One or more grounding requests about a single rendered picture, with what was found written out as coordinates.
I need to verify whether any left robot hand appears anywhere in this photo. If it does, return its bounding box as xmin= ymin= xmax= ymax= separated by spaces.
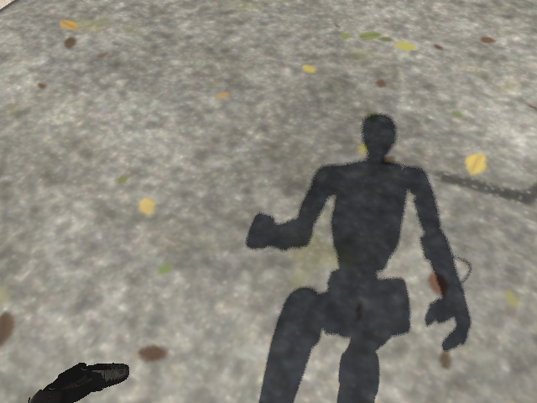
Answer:
xmin=28 ymin=363 xmax=129 ymax=403

